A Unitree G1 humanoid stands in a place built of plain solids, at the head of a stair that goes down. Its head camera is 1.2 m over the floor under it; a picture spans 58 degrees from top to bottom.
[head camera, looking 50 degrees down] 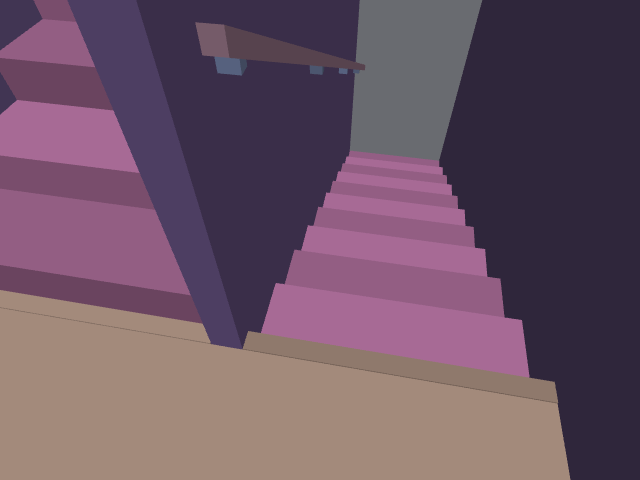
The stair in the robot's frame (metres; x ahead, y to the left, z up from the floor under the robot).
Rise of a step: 0.16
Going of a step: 0.29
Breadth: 0.90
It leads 10 degrees to the right of straight ahead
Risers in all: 11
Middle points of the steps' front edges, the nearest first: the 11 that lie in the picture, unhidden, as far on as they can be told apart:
0.56 -0.22 0.00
0.85 -0.27 -0.16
1.14 -0.33 -0.32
1.43 -0.38 -0.48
1.72 -0.43 -0.64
2.01 -0.48 -0.80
2.30 -0.54 -0.96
2.59 -0.59 -1.12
2.88 -0.64 -1.28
3.17 -0.69 -1.44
3.46 -0.75 -1.60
